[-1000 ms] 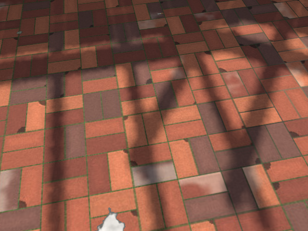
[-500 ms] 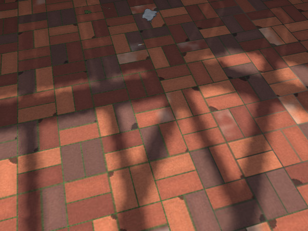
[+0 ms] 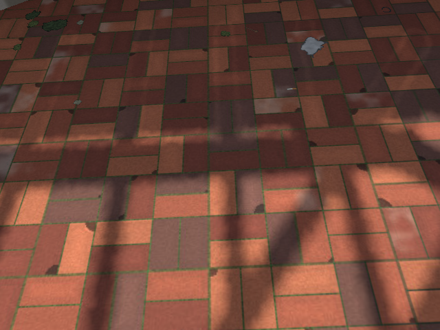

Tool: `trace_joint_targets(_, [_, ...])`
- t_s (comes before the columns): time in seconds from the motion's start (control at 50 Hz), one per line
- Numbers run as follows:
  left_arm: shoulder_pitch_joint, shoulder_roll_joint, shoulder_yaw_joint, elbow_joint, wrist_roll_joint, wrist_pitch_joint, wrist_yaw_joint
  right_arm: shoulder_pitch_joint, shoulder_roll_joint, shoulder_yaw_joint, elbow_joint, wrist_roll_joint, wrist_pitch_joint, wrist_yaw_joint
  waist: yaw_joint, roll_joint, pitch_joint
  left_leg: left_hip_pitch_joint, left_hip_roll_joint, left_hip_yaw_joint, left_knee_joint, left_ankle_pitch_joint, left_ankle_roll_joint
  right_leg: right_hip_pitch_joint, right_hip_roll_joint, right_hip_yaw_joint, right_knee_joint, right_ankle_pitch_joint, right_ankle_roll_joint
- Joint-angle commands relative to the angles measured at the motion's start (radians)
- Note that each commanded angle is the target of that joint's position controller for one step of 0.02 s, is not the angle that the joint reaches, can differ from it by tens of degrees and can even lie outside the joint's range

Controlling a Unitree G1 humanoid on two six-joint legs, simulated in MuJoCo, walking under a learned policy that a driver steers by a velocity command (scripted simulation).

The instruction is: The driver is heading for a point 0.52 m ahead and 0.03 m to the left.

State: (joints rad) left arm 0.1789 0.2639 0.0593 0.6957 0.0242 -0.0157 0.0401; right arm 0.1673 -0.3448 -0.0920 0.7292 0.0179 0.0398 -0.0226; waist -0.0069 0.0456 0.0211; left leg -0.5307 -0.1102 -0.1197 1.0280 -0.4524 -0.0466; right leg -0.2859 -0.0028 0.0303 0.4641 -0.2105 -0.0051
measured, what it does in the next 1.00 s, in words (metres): steps on the spot: left foot, then right foot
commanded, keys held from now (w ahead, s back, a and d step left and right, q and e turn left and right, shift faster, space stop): q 0.26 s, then no key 0.12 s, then e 0.40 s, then w+e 0.22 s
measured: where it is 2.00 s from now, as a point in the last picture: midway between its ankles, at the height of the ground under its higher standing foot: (249, 324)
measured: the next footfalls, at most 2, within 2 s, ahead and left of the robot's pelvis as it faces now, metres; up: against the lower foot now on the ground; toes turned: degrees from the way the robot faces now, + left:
left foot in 0.30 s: +0.02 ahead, +0.15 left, +0.00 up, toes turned +13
right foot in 0.78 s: +0.02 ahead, -0.07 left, +0.00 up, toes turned +3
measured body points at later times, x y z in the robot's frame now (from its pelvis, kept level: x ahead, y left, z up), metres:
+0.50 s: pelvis +0.00 +0.05 +0.00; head +0.02 +0.08 +0.45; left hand +0.04 +0.36 -0.12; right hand +0.22 -0.17 -0.08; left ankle -0.02 +0.14 -0.74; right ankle +0.02 -0.10 -0.68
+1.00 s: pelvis +0.02 +0.01 +0.01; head +0.04 -0.02 +0.46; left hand +0.09 +0.30 -0.09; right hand +0.18 -0.28 -0.10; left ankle +0.06 +0.18 -0.68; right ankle -0.02 -0.07 -0.74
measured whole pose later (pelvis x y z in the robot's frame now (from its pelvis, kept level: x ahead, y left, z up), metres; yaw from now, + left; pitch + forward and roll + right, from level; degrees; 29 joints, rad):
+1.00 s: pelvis +0.02 +0.01 +0.01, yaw -2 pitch +2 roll +2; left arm 0.35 0.28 0.05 0.73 -0.01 -0.03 0.02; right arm 0.11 -0.34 -0.11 0.76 0.00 -0.04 0.01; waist 0.02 0.03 0.01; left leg -0.51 0.01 -0.04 0.89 -0.25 -0.03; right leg -0.14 0.03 0.08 0.35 -0.24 -0.06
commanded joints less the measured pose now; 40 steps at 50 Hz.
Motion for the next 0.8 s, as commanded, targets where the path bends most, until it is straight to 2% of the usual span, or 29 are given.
trace_joint_targets(0.02, [-0.055, 0.131, 0.029, -0.078, -0.010, -0.005, 0.009, 0.057, -0.069, -0.024, -0.046, 0.005, 0.015, -0.001, -0.015, -0.170, -0.055, -0.111, 0.065, 0.033, 0.175, 0.037, -0.055, 0.140, -0.236, 0.140, -0.120, 0.417, -0.181])
trace_joint_targets(0.08, [0.002, 0.152, 0.040, -0.064, -0.005, 0.010, 0.017, -0.029, -0.040, -0.009, -0.104, 0.011, 0.011, 0.008, 0.037, -0.213, -0.072, -0.124, 0.101, 0.072, 0.033, 0.067, -0.076, 0.235, -0.254, 0.106, -0.122, 0.426, -0.209])
trace_joint_targets(0.16, [-0.013, 0.200, 0.061, -0.066, -0.013, 0.020, 0.009, -0.046, -0.030, 0.000, -0.140, 0.005, 0.011, 0.028, 0.046, -0.233, -0.104, 0.035, 0.133, 0.131, -0.161, 0.059, -0.055, 0.205, -0.286, 0.048, -0.116, 0.434, -0.215])
trace_joint_targets(0.22, [-0.016, 0.214, 0.068, -0.058, -0.030, 0.017, -0.005, -0.034, -0.049, -0.009, -0.153, 0.005, 0.019, 0.039, 0.042, -0.244, -0.100, 0.113, 0.124, 0.170, -0.294, 0.076, -0.019, 0.197, -0.308, 0.031, -0.091, 0.411, -0.205])
trace_joint_targets(0.26, [-0.037, 0.216, 0.071, -0.053, -0.050, 0.015, -0.009, 0.013, -0.047, -0.016, -0.145, 0.005, 0.023, 0.047, 0.004, -0.232, -0.099, 0.212, 0.107, 0.197, -0.474, 0.189, 0.028, 0.170, -0.303, 0.000, -0.028, 0.377, -0.163])
trace_joint_targets(0.28, [-0.013, 0.193, 0.065, -0.037, -0.057, 0.012, -0.010, 0.054, -0.053, -0.022, -0.129, 0.001, 0.022, 0.044, -0.012, -0.201, -0.105, 0.321, 0.085, 0.188, -0.595, 0.291, 0.063, 0.113, -0.272, -0.033, 0.039, 0.314, -0.115])
trace_joint_targets(0.3, [0.042, 0.149, 0.052, -0.018, -0.038, 0.008, -0.016, 0.089, -0.107, -0.038, -0.126, 0.000, 0.019, 0.033, -0.007, -0.057, -0.130, 0.496, 0.161, 0.055, -0.654, 0.529, 0.107, -0.030, -0.210, -0.114, 0.193, 0.140, -0.029])
trace_joint_targets(0.32, [0.036, 0.070, 0.019, -0.065, 0.025, 0.005, -0.026, 0.092, -0.222, -0.056, -0.154, -0.013, 0.015, 0.014, 0.023, 0.285, -0.143, 0.639, 0.453, -0.302, -0.613, 0.981, 0.257, -0.328, -0.075, -0.178, 0.500, -0.451, 0.077])
trace_joint_targets(0.34, [-0.052, 0.130, 0.036, -0.081, 0.002, 0.003, -0.015, 0.116, -0.182, -0.041, -0.160, -0.047, -0.007, 0.025, -0.066, 0.189, -0.202, 0.543, 0.530, -0.344, -0.639, 0.959, 0.413, -0.366, -0.039, -0.029, 0.666, -0.506, 0.088])
trace_joint_targets(0.36, [-0.079, 0.164, 0.047, -0.077, -0.027, 0.011, -0.009, 0.086, -0.153, -0.029, -0.148, -0.053, -0.025, 0.029, -0.055, 0.118, -0.153, 0.488, 0.466, -0.255, -0.660, 0.834, 0.384, -0.364, -0.057, 0.001, 0.719, -0.437, 0.078])
trace_joint_targets(0.38, [-0.067, 0.164, 0.051, -0.062, -0.031, 0.019, -0.002, 0.026, -0.123, -0.021, -0.141, -0.038, -0.035, 0.026, -0.025, 0.092, -0.115, 0.458, 0.399, -0.188, -0.667, 0.723, 0.324, -0.366, -0.067, 0.012, 0.702, -0.356, 0.070])
trace_joint_targets(0.4, [-0.039, 0.160, 0.052, -0.033, -0.025, 0.028, 0.004, -0.023, -0.078, -0.004, -0.140, -0.024, -0.036, 0.021, -0.004, 0.073, -0.109, 0.444, 0.365, -0.137, -0.669, 0.676, 0.282, -0.351, -0.077, 0.019, 0.678, -0.293, 0.074])
trace_joint_targets(0.42, [-0.003, 0.152, 0.051, -0.015, -0.019, 0.035, 0.005, -0.058, -0.045, 0.012, -0.136, -0.020, -0.038, 0.017, 0.020, 0.083, -0.108, 0.395, 0.339, -0.084, -0.673, 0.710, 0.269, -0.285, -0.074, 0.014, 0.670, -0.225, 0.083])
trace_joint_targets(0.46, [0.052, 0.117, 0.040, 0.016, -0.026, 0.038, -0.004, -0.075, 0.018, 0.038, -0.114, -0.037, -0.046, 0.012, 0.042, 0.088, -0.128, 0.363, 0.305, -0.005, -0.685, 0.695, 0.256, -0.176, -0.075, 0.010, 0.586, -0.140, 0.094])
trace_joint_targets(0.48, [0.054, 0.099, 0.031, 0.022, -0.030, 0.038, -0.010, -0.079, 0.026, 0.041, -0.102, -0.042, -0.049, 0.011, 0.039, 0.089, -0.120, 0.361, 0.292, 0.023, -0.690, 0.650, 0.245, -0.140, -0.081, 0.009, 0.494, -0.119, 0.094])
trace_joint_targets(0.52, [0.004, 0.088, 0.017, 0.010, -0.030, 0.038, -0.016, -0.070, -0.002, 0.035, -0.081, -0.048, -0.050, 0.008, 0.005, 0.093, -0.090, 0.356, 0.303, 0.020, -0.703, 0.560, 0.249, -0.086, -0.083, 0.002, 0.352, -0.123, 0.090])
trace_joint_targets(0.56, [-0.019, 0.128, 0.023, -0.008, -0.035, 0.041, -0.017, -0.055, -0.060, 0.017, -0.062, -0.045, -0.042, 0.005, -0.017, 0.095, -0.060, 0.365, 0.344, -0.023, -0.708, 0.495, 0.278, -0.086, -0.070, -0.016, 0.307, -0.178, 0.084])
trace_joint_targets(0.6, [-0.017, 0.152, 0.028, -0.018, -0.042, 0.043, -0.015, -0.050, -0.092, 0.005, -0.052, -0.034, -0.033, 0.001, -0.025, 0.085, -0.030, 0.380, 0.383, -0.066, -0.708, 0.469, 0.299, -0.120, -0.064, -0.024, 0.304, -0.222, 0.075])
trace_joint_targets(0.64, [-0.007, 0.144, 0.028, -0.022, -0.043, 0.043, -0.015, -0.051, -0.099, -0.001, -0.046, -0.026, -0.025, -0.004, -0.024, 0.069, -0.021, 0.409, 0.415, -0.089, -0.697, 0.518, 0.310, -0.148, -0.062, -0.029, 0.315, -0.250, 0.066])
trace_joint_targets(0.7, [0.018, 0.120, 0.024, -0.021, -0.043, 0.044, -0.025, -0.072, -0.094, -0.007, -0.044, -0.022, -0.016, -0.013, -0.008, 0.055, -0.050, 0.446, 0.431, -0.060, -0.657, 0.666, 0.307, -0.124, -0.055, -0.050, 0.290, -0.257, 0.048])
trace_joint_targets(0.74, [0.048, 0.110, 0.024, -0.014, -0.045, 0.045, -0.036, -0.097, -0.093, -0.011, -0.044, -0.013, -0.007, -0.018, 0.017, 0.057, -0.074, 0.445, 0.414, -0.008, -0.613, 0.701, 0.277, -0.056, -0.035, -0.082, 0.185, -0.182, 0.025])
trace_joint_targets(0.76, [0.071, 0.110, 0.026, -0.009, -0.044, 0.044, -0.041, -0.104, -0.093, -0.014, -0.041, -0.004, -0.002, -0.020, 0.036, 0.058, -0.081, 0.428, 0.395, 0.027, -0.577, 0.669, 0.245, -0.001, -0.021, -0.096, 0.081, -0.085, 0.003])
trace_joint_targets(0.78, [0.079, 0.137, 0.033, -0.013, -0.036, 0.043, -0.041, -0.074, -0.083, -0.015, -0.026, 0.004, -0.002, -0.020, 0.040, 0.019, -0.077, 0.384, 0.348, 0.076, -0.513, 0.544, 0.179, 0.064, -0.028, -0.048, -0.035, 0.081, -0.033])
trace_joint_targets(0.8, [0.123, 0.228, 0.058, -0.013, -0.032, 0.041, -0.028, -0.062, -0.038, -0.008, -0.041, -0.021, -0.008, -0.015, 0.018, -0.192, -0.112, 0.204, 0.241, 0.200, -0.293, 0.269, 0.081, 0.213, -0.182, 0.191, -0.091, 0.295, -0.113])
